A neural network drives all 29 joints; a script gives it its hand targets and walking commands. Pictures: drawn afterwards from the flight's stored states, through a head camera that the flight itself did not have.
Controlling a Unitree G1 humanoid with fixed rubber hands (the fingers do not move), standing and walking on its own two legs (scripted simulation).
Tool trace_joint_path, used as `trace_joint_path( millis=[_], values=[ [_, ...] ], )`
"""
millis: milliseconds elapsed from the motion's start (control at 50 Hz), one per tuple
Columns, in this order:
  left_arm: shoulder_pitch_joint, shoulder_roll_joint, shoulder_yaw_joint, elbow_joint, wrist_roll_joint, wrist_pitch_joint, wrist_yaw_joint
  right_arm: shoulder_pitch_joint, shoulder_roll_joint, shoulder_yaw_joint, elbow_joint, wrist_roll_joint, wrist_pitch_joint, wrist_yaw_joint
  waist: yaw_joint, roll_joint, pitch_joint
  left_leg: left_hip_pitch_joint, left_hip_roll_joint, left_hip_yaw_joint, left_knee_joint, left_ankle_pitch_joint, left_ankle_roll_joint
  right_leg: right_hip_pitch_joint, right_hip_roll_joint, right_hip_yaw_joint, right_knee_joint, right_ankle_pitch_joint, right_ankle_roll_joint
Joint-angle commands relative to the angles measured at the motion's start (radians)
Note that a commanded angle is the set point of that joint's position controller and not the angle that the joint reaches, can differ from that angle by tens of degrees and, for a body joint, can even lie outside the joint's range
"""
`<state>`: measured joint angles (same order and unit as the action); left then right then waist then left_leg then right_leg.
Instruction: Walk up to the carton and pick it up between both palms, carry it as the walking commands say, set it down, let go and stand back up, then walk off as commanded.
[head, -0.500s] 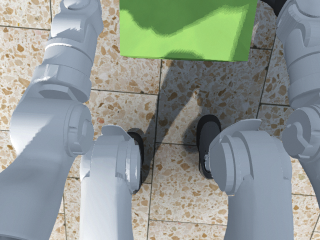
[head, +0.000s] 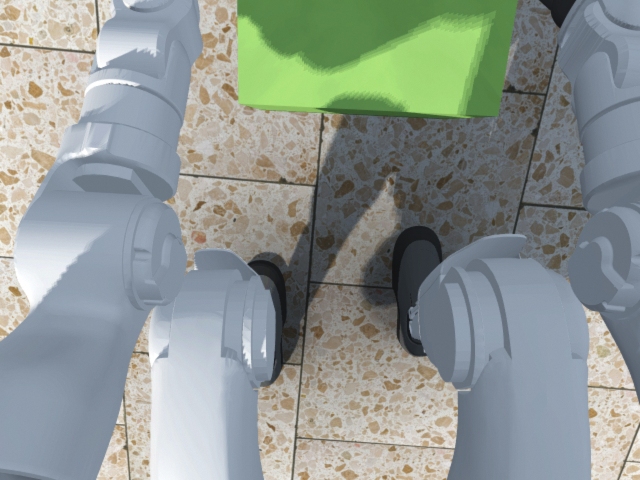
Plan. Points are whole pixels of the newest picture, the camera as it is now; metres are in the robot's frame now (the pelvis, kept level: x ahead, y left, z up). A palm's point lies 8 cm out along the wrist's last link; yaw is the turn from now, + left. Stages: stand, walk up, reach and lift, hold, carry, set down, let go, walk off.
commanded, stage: set down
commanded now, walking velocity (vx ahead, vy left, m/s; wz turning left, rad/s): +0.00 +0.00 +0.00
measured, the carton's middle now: out of the picture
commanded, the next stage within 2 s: none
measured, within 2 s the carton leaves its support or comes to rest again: neither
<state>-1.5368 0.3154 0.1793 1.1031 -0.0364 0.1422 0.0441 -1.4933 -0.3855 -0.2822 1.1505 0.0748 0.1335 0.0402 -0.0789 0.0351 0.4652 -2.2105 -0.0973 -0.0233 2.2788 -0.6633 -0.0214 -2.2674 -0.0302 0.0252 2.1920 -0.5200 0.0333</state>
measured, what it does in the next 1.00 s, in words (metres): stands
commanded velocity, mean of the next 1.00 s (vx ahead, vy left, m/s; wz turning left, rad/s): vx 0.00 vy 0.00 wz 0.00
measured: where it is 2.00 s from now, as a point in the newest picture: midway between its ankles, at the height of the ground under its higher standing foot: (339, 327)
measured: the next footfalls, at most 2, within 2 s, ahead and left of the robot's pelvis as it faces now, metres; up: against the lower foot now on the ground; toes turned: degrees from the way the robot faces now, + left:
none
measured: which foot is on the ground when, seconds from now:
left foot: down 0.00-1.00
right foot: down 0.00-1.00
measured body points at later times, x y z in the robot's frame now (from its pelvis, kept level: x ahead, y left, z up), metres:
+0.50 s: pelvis +0.00 -0.01 +0.00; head +0.38 -0.02 +0.22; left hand +0.58 +0.13 -0.20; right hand +0.53 -0.27 -0.20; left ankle +0.09 +0.11 -0.33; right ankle +0.13 -0.13 -0.33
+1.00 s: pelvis -0.01 -0.01 +0.02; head +0.36 -0.03 +0.28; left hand +0.60 +0.13 -0.12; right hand +0.54 -0.29 -0.12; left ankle +0.09 +0.11 -0.33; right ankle +0.13 -0.13 -0.33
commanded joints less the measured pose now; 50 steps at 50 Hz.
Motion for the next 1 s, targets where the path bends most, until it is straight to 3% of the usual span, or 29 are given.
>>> trace_joint_path(
  millis=[0,160,260,380,600,720,860,980],
  values=[
    [-0.331,-0.525,-0.174,-0.064,-0.028,-0.014,-0.15,-0.356,0.485,0.116,-0.112,0.031,-0.041,0.121,-0.052,0.061,-0.932,0.319,-0.007,0.019,-0.225,0.277,0.012,0.524,0.05,-0.066,-0.095,0.292,-0.028],
    [-0.291,-0.004,-0.111,-0.033,-0.065,-0.06,-0.003,-0.25,-0.042,0.028,-0.021,0.047,-0.115,-0.044,-0.07,0.055,-1.042,0.392,0.021,0.013,-0.218,0.301,-0.019,0.595,0.033,-0.059,-0.104,0.327,-0.012],
    [-0.312,0.132,-0.13,-0.006,-0.124,-0.074,0.052,-0.25,-0.166,0.029,0.024,0.081,-0.135,-0.104,-0.079,0.045,-1.122,0.404,0.036,0.006,-0.205,0.327,-0.023,0.631,0.022,-0.042,-0.091,0.372,-0.012],
    [-0.303,0.174,-0.138,0.012,-0.148,-0.081,0.053,-0.254,-0.192,0.055,0.024,0.119,-0.14,-0.108,-0.057,0.037,-1.119,0.365,0.055,0.005,-0.199,0.323,-0.015,0.62,0.012,-0.024,-0.091,0.386,-0.013],
    [-0.322,0.226,-0.164,0.003,-0.186,-0.078,0.032,-0.255,-0.23,0.076,0.012,0.163,-0.13,-0.094,-0.054,0.038,-1.128,0.368,0.081,0.009,-0.186,0.3,-0.002,0.635,-0.007,-0.015,-0.089,0.37,-0.016],
    [-0.341,0.248,-0.165,-0.09,-0.199,-0.064,0.047,-0.259,-0.255,0.075,-0.091,0.179,-0.114,-0.108,-0.057,0.043,-1.353,0.496,0.076,0.027,-0.192,0.343,-0.001,0.754,0.0,-0.035,-0.106,0.412,-0.018],
    [-0.302,0.248,-0.135,-0.148,-0.196,-0.023,0.067,-0.206,-0.265,0.056,-0.177,0.161,-0.069,-0.118,-0.061,0.015,-1.48,0.513,0.06,0.054,-0.255,0.312,0.001,0.8,0.013,-0.062,-0.162,0.394,-0.024],
    [-0.223,0.224,-0.087,-0.113,-0.158,-0.005,0.059,-0.148,-0.223,0.038,-0.2,0.129,-0.041,-0.093,-0.028,-0.013,-1.413,0.435,0.05,0.061,-0.34,0.273,0.01,0.765,0.024,-0.057,-0.233,0.369,-0.026]
  ],
)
